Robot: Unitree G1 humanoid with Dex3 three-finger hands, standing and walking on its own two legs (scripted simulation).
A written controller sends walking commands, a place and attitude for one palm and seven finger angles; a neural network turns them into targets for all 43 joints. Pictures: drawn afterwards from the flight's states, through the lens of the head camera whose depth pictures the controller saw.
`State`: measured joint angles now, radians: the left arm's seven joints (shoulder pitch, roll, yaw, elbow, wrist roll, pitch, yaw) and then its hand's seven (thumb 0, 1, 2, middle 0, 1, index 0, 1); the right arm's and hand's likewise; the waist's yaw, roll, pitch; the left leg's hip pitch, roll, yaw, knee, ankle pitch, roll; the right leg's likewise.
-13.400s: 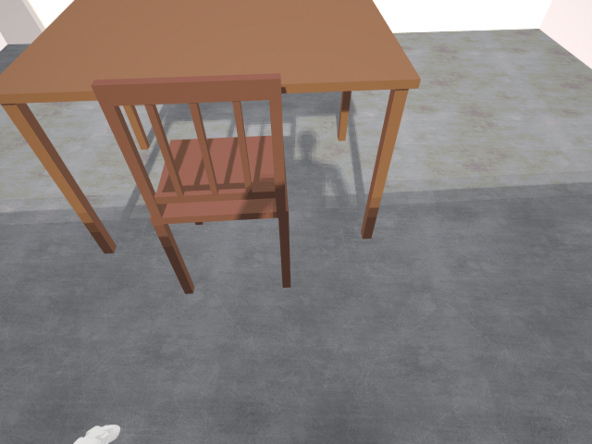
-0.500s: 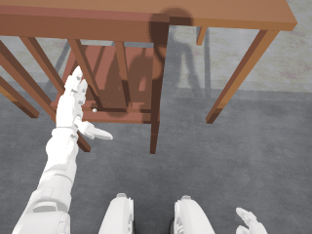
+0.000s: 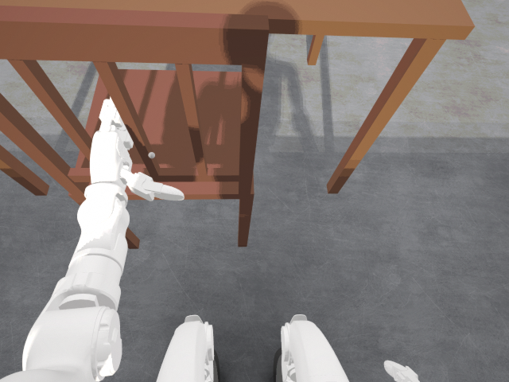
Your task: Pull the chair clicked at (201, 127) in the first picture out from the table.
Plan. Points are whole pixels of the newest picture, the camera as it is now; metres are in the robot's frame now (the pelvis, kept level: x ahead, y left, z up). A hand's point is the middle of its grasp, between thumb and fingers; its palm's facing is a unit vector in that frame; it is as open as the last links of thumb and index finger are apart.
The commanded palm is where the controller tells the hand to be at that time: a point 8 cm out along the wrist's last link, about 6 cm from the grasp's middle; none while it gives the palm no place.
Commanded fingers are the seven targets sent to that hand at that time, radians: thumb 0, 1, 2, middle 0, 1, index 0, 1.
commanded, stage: push the fingers through the gap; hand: left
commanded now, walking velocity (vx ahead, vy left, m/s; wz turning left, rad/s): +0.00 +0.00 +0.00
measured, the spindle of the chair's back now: (135, 128) +0.51 +0.18 +0.02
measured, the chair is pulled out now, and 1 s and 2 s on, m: -0.01 -0.01 0.02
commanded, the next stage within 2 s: hook a spindle and tug to test in 0.46 s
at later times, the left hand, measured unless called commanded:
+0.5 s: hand (152, 147) +0.47 +0.15 +0.03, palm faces +0.01 -1.00 -0.03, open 17.0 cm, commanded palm +0.44 +0.19 +0.03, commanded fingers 0.00 -0.50 0.30 -0.06 -0.08 -0.06 -0.08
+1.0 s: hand (148, 148) +0.46 +0.16 +0.03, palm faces +0.03 -1.00 -0.02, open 14.6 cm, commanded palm +0.44 +0.19 +0.03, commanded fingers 0.00 -0.05 0.49 -0.46 -1.34 -0.46 -1.34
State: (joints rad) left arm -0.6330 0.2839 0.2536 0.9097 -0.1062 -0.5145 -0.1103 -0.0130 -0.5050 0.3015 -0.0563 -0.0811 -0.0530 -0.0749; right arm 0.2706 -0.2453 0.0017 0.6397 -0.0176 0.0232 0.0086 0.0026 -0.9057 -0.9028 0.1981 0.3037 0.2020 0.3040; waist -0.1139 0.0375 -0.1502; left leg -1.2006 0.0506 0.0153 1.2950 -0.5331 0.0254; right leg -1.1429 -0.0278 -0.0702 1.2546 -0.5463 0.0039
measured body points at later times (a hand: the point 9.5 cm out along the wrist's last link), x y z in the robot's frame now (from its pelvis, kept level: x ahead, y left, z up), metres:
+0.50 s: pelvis +0.01 +0.00 +0.00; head +0.15 +0.01 +0.43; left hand +0.46 +0.20 +0.03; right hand +0.07 -0.26 -0.12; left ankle +0.03 +0.10 -0.62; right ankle +0.02 -0.13 -0.62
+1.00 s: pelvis +0.01 +0.00 +0.00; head +0.15 +0.01 +0.43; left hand +0.46 +0.21 +0.03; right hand +0.08 -0.26 -0.12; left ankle +0.03 +0.10 -0.62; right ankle +0.02 -0.13 -0.62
